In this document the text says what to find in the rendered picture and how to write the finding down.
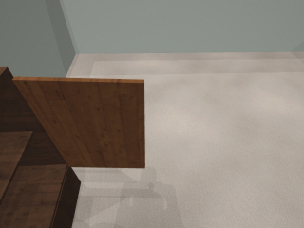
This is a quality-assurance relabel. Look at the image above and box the cupboard door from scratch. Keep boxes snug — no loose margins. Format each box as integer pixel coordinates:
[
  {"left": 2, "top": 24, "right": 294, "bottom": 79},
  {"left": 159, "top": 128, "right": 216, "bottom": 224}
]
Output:
[{"left": 12, "top": 76, "right": 145, "bottom": 169}]

